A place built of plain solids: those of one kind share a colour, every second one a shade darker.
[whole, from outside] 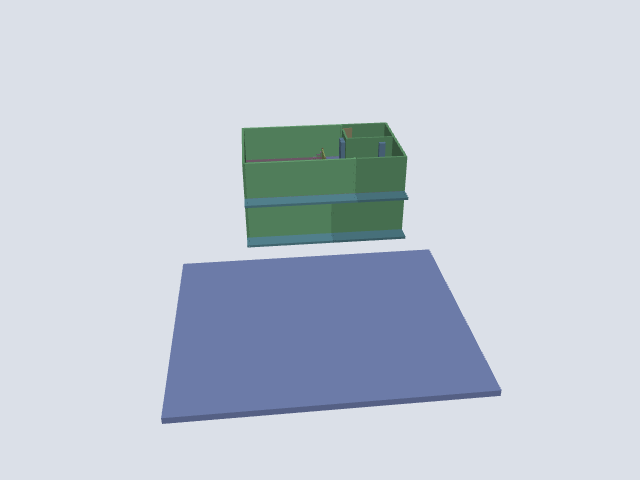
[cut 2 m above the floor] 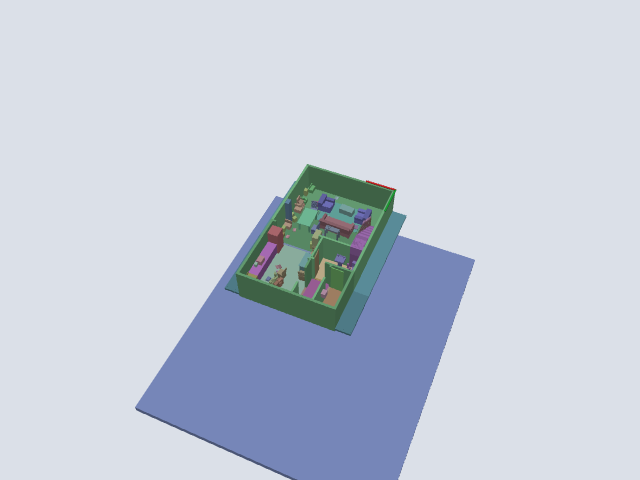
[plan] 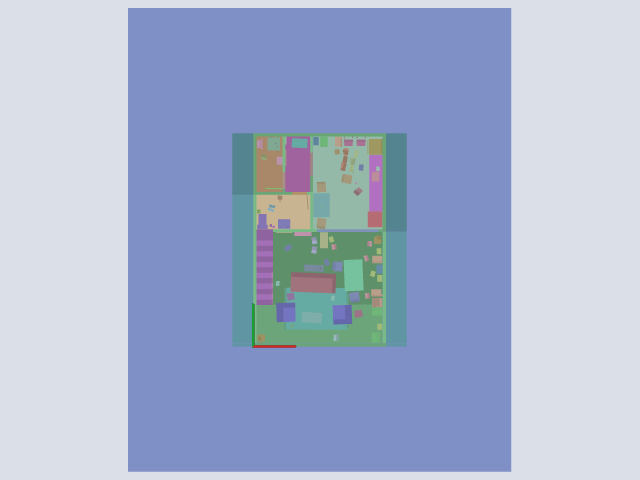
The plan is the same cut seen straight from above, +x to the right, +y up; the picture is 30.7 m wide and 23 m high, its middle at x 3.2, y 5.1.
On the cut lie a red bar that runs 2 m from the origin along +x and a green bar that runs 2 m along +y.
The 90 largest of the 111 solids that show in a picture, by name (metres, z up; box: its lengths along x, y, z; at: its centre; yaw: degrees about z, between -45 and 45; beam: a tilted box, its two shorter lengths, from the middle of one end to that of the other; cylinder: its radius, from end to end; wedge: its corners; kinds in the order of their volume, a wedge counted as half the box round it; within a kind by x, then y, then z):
{
 "under_1": {"box": [18.36, 22.22, 0.5], "at": [3.18, 5.11, -9.56]},
 "wall_1": {"box": [0.16, 6.72, 2.35], "at": [0.08, 3.52, 3.98]},
 "wall_2": {"box": [0.16, 7.11, 2.8], "at": [0.08, 3.71, 1.1]},
 "wall_3": {"box": [0.16, 3.05, 2.35], "at": [0.08, 8.53, 3.98]},
 "wall_4": {"box": [0.16, 2.66, 2.8], "at": [0.08, 8.73, 1.1]},
 "wall_5": {"box": [1.87, 0.13, 2.8], "at": [0.94, 7.33, 1.1]},
 "wall_6": {"box": [0.13, 0.15, 2.8], "at": [1.47, 7.47, 1.1]},
 "wall_7": {"box": [0.13, 1.69, 2.8], "at": [1.47, 9.21, 1.1]},
 "wall_8": {"box": [1.94, 0.13, 2.35], "at": [1.99, 6.94, 3.98]},
 "wall_9": {"box": [2.11, 0.13, 2.8], "at": [2.0, 5.55, 1.1]},
 "wall_10": {"box": [0.28, 0.13, 2.8], "at": [2.72, 7.33, 1.1]},
 "wall_11": {"box": [0.13, 1.65, 2.8], "at": [2.79, 6.44, 1.1]},
 "wall_12": {"box": [0.13, 0.78, 2.8], "at": [2.79, 7.79, 1.1]},
 "wall_13": {"box": [0.13, 3.05, 2.35], "at": [2.79, 8.53, 3.98]},
 "wall_14": {"box": [0.13, 0.78, 2.8], "at": [2.79, 9.67, 1.1]},
 "wall_15": {"box": [6.36, 0.16, 5.45], "at": [3.18, 0.08, 2.43]},
 "wall_16": {"box": [6.36, 0.16, 5.45], "at": [3.18, 10.14, 2.43]},
 "wall_17": {"box": [0.36, 0.13, 2.8], "at": [6.18, 5.55, 1.1]},
 "wall_18": {"box": [0.26, 0.13, 2.35], "at": [6.23, 6.94, 3.98]},
 "wall_19": {"box": [0.16, 5.33, 2.8], "at": [6.28, 2.82, 1.1]},
 "wall_20": {"box": [0.16, 6.72, 2.35], "at": [6.28, 3.52, 3.98]},
 "wall_21": {"box": [0.16, 4.44, 2.8], "at": [6.28, 7.84, 1.1]},
 "wall_22": {"box": [0.16, 3.05, 2.35], "at": [6.28, 8.53, 3.98]},
 "stair_1": {"box": [0.79, 3.64, 0.49], "at": [0.55, 3.8, -0.06]},
 "stair_2": {"box": [0.79, 3.38, 0.67], "at": [0.55, 3.93, 0.04]},
 "stair_3": {"box": [0.79, 3.12, 0.86], "at": [0.55, 4.06, 0.13]},
 "stair_4": {"box": [0.79, 2.86, 1.05], "at": [0.55, 4.19, 0.22]},
 "stair_5": {"box": [0.79, 2.61, 1.23], "at": [0.55, 4.32, 0.32]},
 "stair_6": {"box": [0.79, 2.35, 1.42], "at": [0.55, 4.45, 0.41]},
 "stair_7": {"box": [0.79, 2.09, 1.61], "at": [0.55, 4.57, 0.5]},
 "stair_8": {"box": [0.79, 1.83, 1.79], "at": [0.55, 4.7, 0.6]},
 "stair_9": {"box": [0.79, 1.57, 1.98], "at": [0.55, 4.83, 0.69]},
 "stair_10": {"box": [0.79, 1.32, 2.17], "at": [0.55, 4.96, 0.78]},
 "stair_11": {"box": [0.79, 1.06, 2.35], "at": [0.55, 5.09, 0.88]},
 "stair_12": {"box": [0.79, 0.8, 2.54], "at": [0.55, 5.22, 0.97]},
 "stair_13": {"box": [0.79, 0.54, 2.73], "at": [0.55, 5.35, 1.06]},
 "stair_14": {"box": [0.79, 0.28, 2.91], "at": [0.55, 5.48, 1.16]},
 "floor_living_1": {"box": [6.04, 1.85, 0.5], "at": [3.18, 1.08, -0.25]},
 "floor_living_2": {"box": [5.25, 3.48, 0.5], "at": [3.58, 3.75, -0.25]},
 "floor_kitchen_1": {"box": [3.34, 4.44, 0.5], "at": [4.53, 7.84, -0.25]},
 "upper_floor_next_1": {"box": [1.0, 7.11, 0.16], "at": [-0.5, 3.71, -0.08]},
 "upper_floor_next_2": {"box": [1.0, 2.66, 0.16], "at": [-0.5, 8.73, -0.08]},
 "upper_floor_next_3": {"box": [1.0, 5.33, 0.16], "at": [6.86, 2.82, -0.08]},
 "upper_floor_next_4": {"box": [1.0, 6.72, 0.16], "at": [6.86, 3.52, 2.72]},
 "upper_floor_next_5": {"box": [1.0, 4.44, 0.16], "at": [6.86, 7.84, -0.08]},
 "upper_floor_next_6": {"box": [1.0, 3.05, 0.16], "at": [6.86, 8.53, 2.72]},
 "floor_wc_1": {"box": [2.57, 1.65, 0.5], "at": [1.45, 6.44, -0.25]},
 "floor_utility_1": {"box": [1.24, 2.66, 0.5], "at": [0.78, 8.73, -0.25]},
 "floor_hall_1": {"box": [1.2, 2.66, 0.5], "at": [2.13, 8.73, -0.25]},
 "counter_run_1": {"box": [0.64, 2.71, 0.038], "at": [5.87, 7.82, 0.9]},
 "counter_run_2": {"box": [0.61, 2.71, 0.78], "at": [5.88, 7.82, 0.49]},
 "armchair_club_1": {"box": [0.33, 0.92, 0.38], "at": [1.28, 1.62, 0.61], "yaw": 1.4},
 "armchair_club_2": {"box": [0.9, 0.92, 0.35], "at": [1.57, 1.63, 0.24], "yaw": 1.4},
 "armchair_club_3": {"box": [0.87, 0.24, 0.18], "at": [1.58, 1.97, 0.51], "yaw": 1.4},
 "armchair_club_4": {"box": [0.87, 0.24, 0.18], "at": [1.6, 1.29, 0.51], "yaw": 1.4},
 "armchair_club_5": {"box": [0.87, 0.24, 0.18], "at": [4.25, 1.86, 0.51], "yaw": 1.8},
 "armchair_club_6": {"box": [0.87, 0.24, 0.18], "at": [4.27, 1.18, 0.51], "yaw": 1.8},
 "armchair_club_7": {"box": [0.9, 0.92, 0.35], "at": [4.27, 1.52, 0.24], "yaw": 1.8},
 "armchair_club_8": {"box": [0.33, 0.92, 0.38], "at": [4.57, 1.53, 0.61], "yaw": 1.8},
 "fridge_1": {"box": [0.7, 0.75, 1.72], "at": [5.84, 6.09, 0.86]},
 "sofa_1": {"box": [2.16, 0.93, 0.34], "at": [2.88, 3.05, 0.28], "yaw": -2.3},
 "sofa_2": {"box": [2.16, 0.23, 0.39], "at": [2.89, 3.41, 0.65], "yaw": -2.3},
 "billy_1": {"box": [0.42, 0.28, 2.02], "at": [2.48, 6.73, 3.81]},
 "billy_2": {"box": [0.28, 0.42, 2.02], "at": [3.01, 9.32, 3.81]},
 "billy_3": {"box": [0.28, 0.42, 2.02], "at": [6.05, 3.7, 1.01]},
 "rug_1": {"box": [2.9, 2.0, 0.08], "at": [3.03, 1.8, -0.03], "yaw": -0.3},
 "range_flat_1": {"box": [0.65, 0.76, 0.94], "at": [5.87, 9.56, 0.47]},
 "flat_shelf_1": {"box": [0.39, 0.76, 1.46], "at": [3.4, 5.09, 0.73]},
 "washer_1": {"box": [0.6, 0.62, 0.87], "at": [0.98, 9.7, 0.44]},
 "trunk_1": {"box": [0.95, 0.5, 0.42], "at": [2.81, 1.38, 0.21], "yaw": -4.5},
 "floor_gap_kitchen_living_1": {"box": [2.94, 0.13, 0.5], "at": [4.53, 5.55, -0.25]},
 "wall_foot_1": {"box": [0.16, 6.72, 0.17], "at": [0.08, 3.52, 2.73]},
 "leaning_mirror_1": {"box": [0.83, 0.2, 1.12], "at": [2.38, 5.39, 0.56]},
 "recycling_tote_1": {"box": [0.37, 0.5, 0.29], "at": [3.39, 9.8, 0.14]},
 "recycling_tote_2": {"box": [0.37, 0.5, 0.29], "at": [5.87, 0.42, 0.14]},
 "recycling_tote_3": {"box": [0.5, 0.37, 0.29], "at": [5.94, 1.67, 0.14]},
 "recycling_crate_1": {"box": [0.36, 0.48, 0.28], "at": [4.09, 9.81, 0.14]},
 "recycling_crate_2": {"box": [0.48, 0.36, 0.28], "at": [5.9, 2.57, 0.14]},
 "recycling_crate_3": {"box": [0.48, 0.36, 0.28], "at": [5.94, 4.17, 0.14]},
 "leaf_utility_door_1": {"box": [0.82, 0.05, 2.14], "at": [0.99, 7.56, 1.07], "yaw": -2.0},
 "leaf_bath_door_1": {"box": [0.05, 0.71, 2.14], "at": [0.29, 7.36, 3.87], "yaw": 4.0},
 "leaf_wc_door_1": {"box": [0.05, 0.71, 2.14], "at": [2.6, 6.92, 1.07], "yaw": 4.0},
 "floor_gap_hall_kitchen_1": {"box": [0.13, 1.1, 0.5], "at": [2.79, 8.73, -0.25]},
 "dish_rack_1": {"box": [0.35, 0.47, 0.34], "at": [5.86, 8.14, 1.08]},
 "floor_gap_utility_door_1": {"box": [0.13, 0.82, 0.5], "at": [1.47, 7.96, -0.25]},
 "dining_table_1": {"box": [0.9, 1.5, 0.031], "at": [4.81, 3.41, 0.73], "yaw": 2.3},
 "water_heater_1": {"box": [0.28, 0.38, 0.36], "at": [1.26, 8.9, 1.12]},
 "basin_slab_1": {"box": [0.6, 0.47, 0.13], "at": [1.48, 5.87, 0.74]},
 "bin_bag_1": {"box": [0.34, 0.35, 0.3], "at": [5.96, 5.09, 0.15]},
 "hall_table_1": {"box": [0.93, 0.32, 0.1], "at": [2.91, 3.75, 0.73], "yaw": -2.3}
}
